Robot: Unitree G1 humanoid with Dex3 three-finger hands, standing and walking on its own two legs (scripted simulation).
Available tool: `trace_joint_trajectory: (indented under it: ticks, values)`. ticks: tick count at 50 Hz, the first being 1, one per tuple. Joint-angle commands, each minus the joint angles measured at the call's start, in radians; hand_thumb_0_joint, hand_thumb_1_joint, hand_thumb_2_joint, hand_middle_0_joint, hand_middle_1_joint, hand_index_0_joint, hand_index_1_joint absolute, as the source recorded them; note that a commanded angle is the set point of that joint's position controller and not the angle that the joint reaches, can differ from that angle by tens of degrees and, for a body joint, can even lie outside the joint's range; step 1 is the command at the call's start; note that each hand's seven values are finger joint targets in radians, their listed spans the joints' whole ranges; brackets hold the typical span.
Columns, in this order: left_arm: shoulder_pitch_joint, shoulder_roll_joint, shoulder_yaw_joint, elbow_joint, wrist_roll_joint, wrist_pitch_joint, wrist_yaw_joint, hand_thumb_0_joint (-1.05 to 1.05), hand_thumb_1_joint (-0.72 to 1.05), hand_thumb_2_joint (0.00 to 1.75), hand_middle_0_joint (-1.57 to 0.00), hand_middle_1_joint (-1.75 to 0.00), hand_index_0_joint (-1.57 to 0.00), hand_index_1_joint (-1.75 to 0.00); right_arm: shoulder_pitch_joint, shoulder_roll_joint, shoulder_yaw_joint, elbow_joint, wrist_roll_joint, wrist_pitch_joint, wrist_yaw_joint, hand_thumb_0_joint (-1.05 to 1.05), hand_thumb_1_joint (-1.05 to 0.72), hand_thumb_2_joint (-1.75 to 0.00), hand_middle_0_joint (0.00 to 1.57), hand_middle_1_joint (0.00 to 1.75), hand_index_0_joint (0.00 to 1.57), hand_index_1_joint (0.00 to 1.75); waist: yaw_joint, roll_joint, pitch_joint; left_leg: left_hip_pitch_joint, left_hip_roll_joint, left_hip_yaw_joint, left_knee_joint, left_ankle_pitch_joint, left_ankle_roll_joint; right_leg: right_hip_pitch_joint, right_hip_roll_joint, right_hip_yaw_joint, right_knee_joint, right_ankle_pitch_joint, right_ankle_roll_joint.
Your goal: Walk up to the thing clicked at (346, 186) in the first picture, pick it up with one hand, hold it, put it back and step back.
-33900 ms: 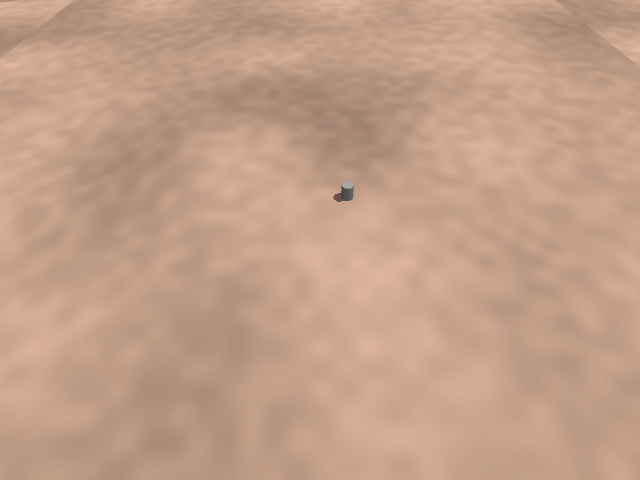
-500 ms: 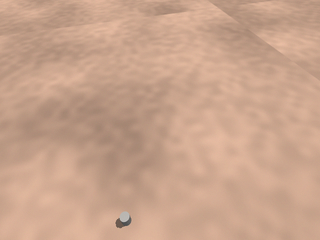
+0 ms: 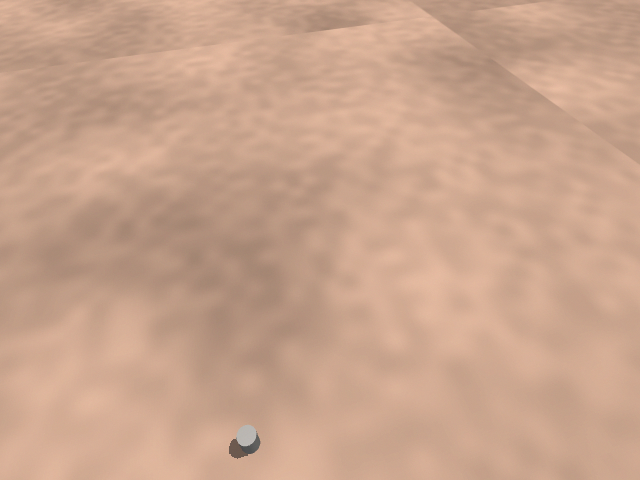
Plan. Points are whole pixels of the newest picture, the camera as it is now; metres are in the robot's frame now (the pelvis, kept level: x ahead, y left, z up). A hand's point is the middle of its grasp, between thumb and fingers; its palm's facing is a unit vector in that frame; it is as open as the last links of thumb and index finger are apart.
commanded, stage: stand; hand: left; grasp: from above
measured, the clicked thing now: (248, 439) +0.40 +0.25 -0.74
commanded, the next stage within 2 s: step back in 0.18 s
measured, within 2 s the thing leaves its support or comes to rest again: neither
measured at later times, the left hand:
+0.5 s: hand out of the picture +0.05 +0.26 -0.17, palm faces -0.03 -0.91 -0.41, open 7.4 cm
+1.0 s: hand out of the picture -0.01 +0.29 -0.17, palm faces -0.07 -0.93 -0.37, open 7.4 cm
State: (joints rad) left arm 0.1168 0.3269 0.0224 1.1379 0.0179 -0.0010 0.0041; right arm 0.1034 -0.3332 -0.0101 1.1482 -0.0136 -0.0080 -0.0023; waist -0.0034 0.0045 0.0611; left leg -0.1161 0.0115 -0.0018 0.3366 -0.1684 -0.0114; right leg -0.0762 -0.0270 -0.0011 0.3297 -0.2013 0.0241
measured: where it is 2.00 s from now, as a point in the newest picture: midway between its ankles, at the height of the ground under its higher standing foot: outside the picture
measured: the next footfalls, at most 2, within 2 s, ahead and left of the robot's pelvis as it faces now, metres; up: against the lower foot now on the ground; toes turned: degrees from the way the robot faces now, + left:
left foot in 0.70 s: -0.10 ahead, +0.13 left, +0.00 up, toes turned -1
right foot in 1.08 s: -0.11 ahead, -0.07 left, +0.00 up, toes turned +1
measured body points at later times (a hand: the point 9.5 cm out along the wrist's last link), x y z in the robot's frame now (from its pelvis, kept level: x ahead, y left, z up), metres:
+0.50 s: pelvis -0.05 -0.01 -0.02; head +0.01 -0.02 +0.42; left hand +0.05 +0.30 -0.14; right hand +0.06 -0.33 -0.15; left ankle -0.01 +0.12 -0.73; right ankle -0.01 -0.13 -0.75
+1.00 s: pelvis -0.13 +0.03 -0.02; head -0.06 +0.04 +0.42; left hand -0.01 +0.33 -0.15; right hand -0.06 -0.28 -0.14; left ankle -0.14 +0.13 -0.75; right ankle -0.15 -0.08 -0.71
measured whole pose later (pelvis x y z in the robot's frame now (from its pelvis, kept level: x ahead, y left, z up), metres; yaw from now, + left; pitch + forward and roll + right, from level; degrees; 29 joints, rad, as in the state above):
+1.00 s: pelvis -0.13 +0.03 -0.02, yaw -2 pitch -1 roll +0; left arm 0.11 0.37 0.06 0.85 0.02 0.06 0.02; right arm 0.14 -0.35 -0.05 0.89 -0.02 0.03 -0.03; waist -0.02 -0.03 0.20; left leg -0.24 -0.03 0.03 0.58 -0.32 0.05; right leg -0.38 0.09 0.11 0.92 -0.46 0.00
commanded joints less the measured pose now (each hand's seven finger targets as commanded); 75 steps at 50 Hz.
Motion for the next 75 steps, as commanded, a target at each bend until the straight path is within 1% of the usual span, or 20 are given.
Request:
trace_joint_trajectory:
  ticks: [1, 15, 20, 23, 25, 32, 34, 37, 38, 42, 46, 51, 54, 55, 56, 57, 61, 68, 73, 75]
  values:
    - [-0.037, 0.204, 0.036, -0.063, -0.003, -0.023, 0.011, 0.00, 0.90, 0.90, -0.20, -0.30, -0.20, -0.30, -0.046, -0.209, -0.039, -0.061, -0.003, -0.020, -0.012, 0.00, -0.90, -0.90, 0.20, 0.30, 0.20, 0.30, 0.003, -0.001, -0.063, 0.019, 0.112, -0.087, -0.054, 0.086, 0.029, -0.028, -0.101, 0.071, -0.066, 0.093, -0.035]
    - [-0.009, 0.237, 0.073, -0.152, -0.020, 0.002, 0.020, 0.00, 0.90, 0.90, -0.20, -0.30, -0.20, -0.30, -0.040, -0.266, -0.075, -0.136, 0.017, 0.019, 0.001, 0.00, -0.90, -0.90, 0.20, 0.30, 0.20, 0.30, -0.009, 0.058, -0.143, -0.034, 0.152, -0.115, 0.083, 0.325, 0.120, -0.088, -0.032, 0.034, 0.201, 0.195, -0.064]
    - [0.010, 0.263, 0.078, -0.187, -0.008, 0.013, 0.016, 0.00, 0.90, 0.90, -0.20, -0.30, -0.20, -0.30, -0.069, -0.263, -0.088, -0.192, 0.017, 0.042, 0.003, 0.00, -0.90, -0.90, 0.20, 0.30, 0.20, 0.30, 0.004, 0.046, -0.153, -0.119, 0.096, -0.098, 0.205, 0.117, 0.125, -0.132, -0.080, 0.108, 0.213, 0.164, -0.116]
    - [-0.033, 0.359, 0.105, -0.230, 0.007, 0.009, 0.018, 0.00, 0.90, 0.90, -0.20, -0.30, -0.20, -0.30, -0.044, -0.213, -0.080, -0.208, 0.012, 0.056, 0.006, 0.00, -0.90, -0.90, 0.20, 0.30, 0.20, 0.30, 0.021, -0.195, -0.108, -0.197, -0.104, 0.005, 0.570, -0.304, 0.037, -0.204, -0.322, 0.356, 0.000, 0.261, -0.280]
    - [-0.065, 0.367, 0.115, -0.267, 0.027, 0.003, 0.023, 0.00, 0.90, 0.90, -0.20, -0.30, -0.20, -0.30, 0.006, -0.227, -0.086, -0.217, 0.006, 0.068, 0.007, 0.00, -0.90, -0.90, 0.20, 0.30, 0.20, 0.30, 0.006, -0.204, -0.074, -0.221, -0.079, -0.093, 0.754, -0.413, 0.046, -0.292, -0.360, 0.377, 0.001, 0.239, -0.322]
    - [-0.080, 0.299, 0.110, -0.337, 0.018, 0.020, 0.037, 0.00, 0.90, 0.90, -0.20, -0.30, -0.20, -0.30, 0.107, -0.232, -0.077, -0.229, 0.013, 0.037, -0.004, 0.00, -0.90, -0.90, 0.20, 0.30, 0.20, 0.30, 0.000, -0.191, -0.162, -0.266, 0.001, -0.085, 0.300, -0.288, 0.029, 0.019, -0.235, 0.222, 0.214, 0.381, -0.198]
    - [-0.054, 0.292, 0.101, -0.337, -0.006, 0.039, 0.026, 0.00, 0.90, 0.90, -0.20, -0.30, -0.20, -0.30, 0.098, -0.218, -0.082, -0.228, -0.011, 0.021, -0.011, 0.00, -0.90, -0.90, 0.20, 0.30, 0.20, 0.30, -0.011, -0.118, -0.155, -0.160, -0.029, -0.002, 0.005, 0.001, 0.019, 0.009, -0.163, 0.135, 0.326, 0.424, -0.153]
    - [-0.048, 0.214, 0.087, -0.367, -0.019, 0.050, 0.032, 0.00, 0.90, 0.90, -0.20, -0.30, -0.20, -0.30, 0.065, -0.369, -0.122, -0.261, -0.038, 0.020, -0.015, 0.00, -0.90, -0.90, 0.20, 0.30, 0.20, 0.30, 0.009, 0.191, -0.119, 0.084, 0.232, -0.314, 0.116, 0.695, 0.122, -0.445, 0.141, 0.097, 0.605, -0.385, -0.054]
    - [-0.098, 0.223, 0.093, -0.378, -0.005, 0.047, 0.044, 0.00, 0.90, 0.90, -0.20, -0.30, -0.20, -0.30, 0.099, -0.402, -0.131, -0.282, -0.033, 0.020, -0.016, 0.00, -0.90, -0.90, 0.20, 0.30, 0.20, 0.30, -0.066, 0.280, -0.125, 0.013, 0.330, -0.433, 0.071, 0.630, 0.204, -0.432, 0.134, 0.161, 0.679, -0.463, -0.039]
    - [-0.034, 0.223, 0.090, -0.360, -0.018, 0.046, 0.037, 0.00, 0.90, 0.90, -0.20, -0.30, -0.20, -0.30, -0.005, -0.263, -0.096, -0.310, -0.023, 0.020, -0.042, 0.00, -0.90, -0.90, 0.20, 0.30, 0.20, 0.30, 0.018, 0.178, -0.068, 0.097, 0.168, -0.188, 0.140, 0.694, 0.090, -0.509, 0.140, 0.190, 0.796, -0.267, -0.058]
    - [-0.031, 0.219, 0.092, -0.371, 0.000, 0.031, 0.032, 0.00, 0.90, 0.90, -0.20, -0.30, -0.20, -0.30, 0.062, -0.253, -0.104, -0.318, -0.011, 0.022, -0.046, 0.00, -0.90, -0.90, 0.20, 0.30, 0.20, 0.30, -0.026, 0.126, -0.100, 0.198, 0.214, -0.219, 0.186, 0.618, 0.205, -0.466, 0.107, 0.135, 0.644, -0.284, -0.013]
    - [0.006, 0.210, 0.099, -0.370, 0.006, 0.015, 0.023, 0.00, 0.90, 0.90, -0.20, -0.30, -0.20, -0.30, 0.055, -0.277, -0.106, -0.337, 0.001, 0.029, -0.036, 0.00, -0.90, -0.90, 0.20, 0.30, 0.20, 0.30, -0.026, 0.127, -0.115, 0.103, 0.202, -0.190, 0.228, 0.449, 0.195, -0.290, 0.064, 0.047, 0.311, -0.199, -0.036]
    - [0.092, 0.230, 0.108, -0.329, 0.018, 0.000, 0.024, 0.00, 0.90, 0.90, -0.20, -0.30, -0.20, -0.30, 0.002, -0.251, -0.095, -0.354, 0.020, 0.037, -0.029, 0.00, -0.90, -0.90, 0.20, 0.30, 0.20, 0.30, 0.018, 0.029, -0.161, -0.064, 0.144, -0.148, 0.335, 0.243, 0.127, -0.051, 0.015, 0.114, 0.078, 0.215, -0.074]
    - [0.087, 0.296, 0.124, -0.338, 0.025, -0.007, 0.026, 0.00, 0.90, 0.90, -0.20, -0.30, -0.20, -0.30, 0.003, -0.219, -0.081, -0.371, 0.030, 0.034, -0.026, 0.00, -0.90, -0.90, 0.20, 0.30, 0.20, 0.30, 0.015, -0.132, -0.168, -0.218, 0.048, -0.116, 0.439, 0.047, 0.077, 0.030, -0.116, 0.304, 0.093, 0.391, -0.132]
    - [0.025, 0.354, 0.130, -0.363, 0.010, 0.001, 0.021, 0.00, 0.90, 0.90, -0.20, -0.30, -0.20, -0.30, -0.008, -0.203, -0.077, -0.371, 0.028, 0.042, -0.033, 0.00, -0.90, -0.90, 0.20, 0.30, 0.20, 0.30, 0.029, -0.277, -0.098, -0.271, -0.097, -0.037, 0.606, -0.352, 0.030, -0.098, -0.297, 0.493, 0.038, 0.466, -0.299]
    - [0.003, 0.366, 0.134, -0.398, 0.018, -0.002, 0.021, 0.00, 0.90, 0.90, -0.20, -0.30, -0.20, -0.30, 0.011, -0.236, -0.092, -0.355, 0.020, 0.052, -0.040, 0.00, -0.90, -0.90, 0.20, 0.30, 0.20, 0.30, 0.038, -0.276, -0.065, -0.242, -0.092, -0.114, 0.786, -0.506, 0.011, -0.196, -0.362, 0.589, 0.027, 0.444, -0.367]
    - [-0.044, 0.245, 0.114, -0.422, 0.005, 0.009, 0.027, 0.00, 0.90, 0.90, -0.20, -0.30, -0.20, -0.30, 0.083, -0.235, -0.081, -0.309, 0.020, 0.047, -0.033, 0.00, -0.90, -0.90, 0.20, 0.30, 0.20, 0.30, -0.006, -0.095, -0.061, -0.305, -0.146, -0.171, 0.871, -0.362, 0.004, -0.145, -0.168, 0.261, 0.075, 0.433, -0.227]
    - [0.047, 0.250, 0.117, -0.453, 0.021, 0.025, 0.028, 0.00, 0.90, 0.90, -0.20, -0.30, -0.20, -0.30, 0.084, -0.227, -0.070, -0.339, 0.011, 0.028, -0.040, 0.00, -0.90, -0.90, 0.20, 0.30, 0.20, 0.30, 0.048, -0.189, -0.140, -0.320, -0.070, -0.077, 0.520, -0.366, -0.028, 0.056, -0.182, 0.256, 0.119, 0.369, -0.243]
    - [0.007, 0.278, 0.112, -0.471, 0.006, 0.051, 0.015, 0.00, 0.90, 0.90, -0.20, -0.30, -0.20, -0.30, 0.185, -0.228, -0.093, -0.298, -0.012, 0.019, -0.025, 0.00, -0.90, -0.90, 0.20, 0.30, 0.20, 0.30, -0.009, -0.175, -0.165, -0.063, -0.052, 0.000, 0.089, -0.049, 0.021, -0.108, -0.134, 0.224, 0.220, 0.188, -0.151]
    - [0.011, 0.212, 0.097, -0.482, 0.001, 0.054, 0.010, 0.00, 0.90, 0.90, -0.20, -0.30, -0.20, -0.30, 0.145, -0.354, -0.124, -0.318, -0.041, 0.016, -0.022, 0.00, -0.90, -0.90, 0.20, 0.30, 0.20, 0.30, -0.017, 0.181, -0.110, -0.003, 0.261, -0.436, -0.036, -0.054, 0.139, -0.430, 0.071, 0.127, 0.451, -0.269, -0.061]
